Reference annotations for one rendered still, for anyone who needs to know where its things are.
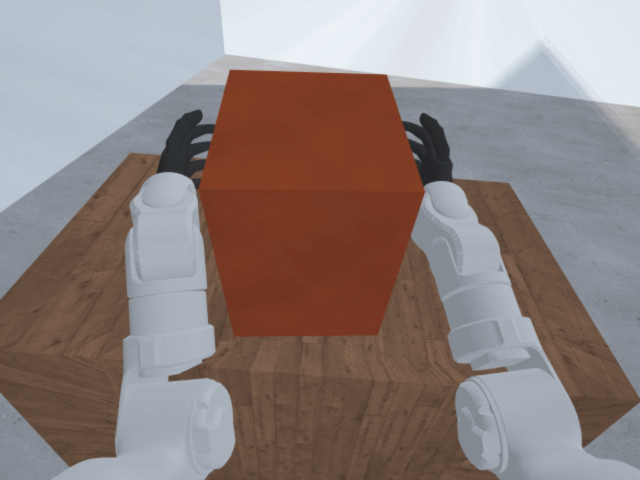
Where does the carton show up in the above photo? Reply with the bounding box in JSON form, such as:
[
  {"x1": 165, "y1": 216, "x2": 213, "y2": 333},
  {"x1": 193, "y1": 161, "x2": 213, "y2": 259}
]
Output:
[{"x1": 199, "y1": 70, "x2": 425, "y2": 337}]

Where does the left robot hand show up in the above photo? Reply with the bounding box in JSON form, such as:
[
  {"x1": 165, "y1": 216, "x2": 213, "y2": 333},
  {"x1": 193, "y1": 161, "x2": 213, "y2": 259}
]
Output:
[{"x1": 156, "y1": 110, "x2": 215, "y2": 189}]

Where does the right robot hand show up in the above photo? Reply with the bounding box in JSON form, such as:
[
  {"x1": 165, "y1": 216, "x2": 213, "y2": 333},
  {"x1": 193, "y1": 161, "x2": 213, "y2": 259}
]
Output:
[{"x1": 402, "y1": 113, "x2": 453, "y2": 187}]

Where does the robot left upper arm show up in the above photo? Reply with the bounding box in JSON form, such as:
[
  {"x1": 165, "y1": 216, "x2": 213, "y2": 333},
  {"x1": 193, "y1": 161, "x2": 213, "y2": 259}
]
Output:
[{"x1": 51, "y1": 378, "x2": 235, "y2": 480}]

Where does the pedestal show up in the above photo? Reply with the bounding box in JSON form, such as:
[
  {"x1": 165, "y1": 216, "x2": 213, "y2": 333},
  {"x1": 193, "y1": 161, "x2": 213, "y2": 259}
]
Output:
[{"x1": 0, "y1": 153, "x2": 640, "y2": 480}]

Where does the robot right forearm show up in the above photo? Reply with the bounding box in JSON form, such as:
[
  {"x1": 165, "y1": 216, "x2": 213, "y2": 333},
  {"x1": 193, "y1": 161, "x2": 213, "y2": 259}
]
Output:
[{"x1": 411, "y1": 181, "x2": 582, "y2": 445}]

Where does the robot left forearm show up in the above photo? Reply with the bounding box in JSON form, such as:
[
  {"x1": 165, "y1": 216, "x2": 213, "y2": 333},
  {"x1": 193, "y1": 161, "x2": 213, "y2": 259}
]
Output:
[{"x1": 115, "y1": 172, "x2": 216, "y2": 456}]

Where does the robot right upper arm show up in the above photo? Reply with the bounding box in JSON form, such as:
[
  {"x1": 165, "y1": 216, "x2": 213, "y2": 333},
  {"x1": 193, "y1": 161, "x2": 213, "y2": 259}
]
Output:
[{"x1": 455, "y1": 368, "x2": 640, "y2": 480}]

